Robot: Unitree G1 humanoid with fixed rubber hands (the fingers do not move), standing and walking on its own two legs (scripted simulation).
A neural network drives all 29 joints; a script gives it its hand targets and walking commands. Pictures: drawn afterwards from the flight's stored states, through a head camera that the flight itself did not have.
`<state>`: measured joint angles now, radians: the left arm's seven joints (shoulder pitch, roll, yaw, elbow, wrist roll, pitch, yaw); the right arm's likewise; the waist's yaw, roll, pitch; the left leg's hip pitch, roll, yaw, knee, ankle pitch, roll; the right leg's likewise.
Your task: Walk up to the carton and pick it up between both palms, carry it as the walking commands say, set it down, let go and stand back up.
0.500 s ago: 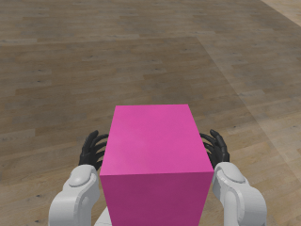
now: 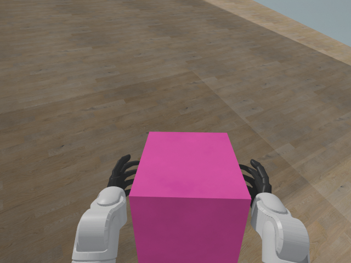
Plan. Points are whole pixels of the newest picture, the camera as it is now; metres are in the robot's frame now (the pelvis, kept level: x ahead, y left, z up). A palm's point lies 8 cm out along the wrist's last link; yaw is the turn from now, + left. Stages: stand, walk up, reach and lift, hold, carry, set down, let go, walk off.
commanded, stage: carry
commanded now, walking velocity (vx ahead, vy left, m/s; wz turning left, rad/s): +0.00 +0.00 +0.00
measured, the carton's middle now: (187, 199) +0.29 -0.03 -0.01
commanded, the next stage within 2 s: none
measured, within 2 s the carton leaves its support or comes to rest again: neither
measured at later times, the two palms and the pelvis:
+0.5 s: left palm (112, 88) +0.65 +0.20 +0.03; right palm (198, 102) +0.61 -0.09 +0.03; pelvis +0.35 +0.09 +0.00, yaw -1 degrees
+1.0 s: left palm (98, 40) +1.01 +0.32 +0.02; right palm (164, 47) +0.99 +0.03 +0.02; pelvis +0.72 +0.18 +0.00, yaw +0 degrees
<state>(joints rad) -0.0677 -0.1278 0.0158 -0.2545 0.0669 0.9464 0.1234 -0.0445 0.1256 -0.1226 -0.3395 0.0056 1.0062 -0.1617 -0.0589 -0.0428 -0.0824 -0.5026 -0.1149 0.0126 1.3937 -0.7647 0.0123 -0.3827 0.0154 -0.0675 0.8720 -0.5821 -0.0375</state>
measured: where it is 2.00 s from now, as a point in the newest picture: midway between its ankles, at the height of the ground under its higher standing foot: (126, 103)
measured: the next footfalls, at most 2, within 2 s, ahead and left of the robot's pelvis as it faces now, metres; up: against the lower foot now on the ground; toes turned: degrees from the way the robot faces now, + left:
left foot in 0.10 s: +0.20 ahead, +0.10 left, +0.00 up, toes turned +2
right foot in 0.44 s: +0.41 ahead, -0.02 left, +0.00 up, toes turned -5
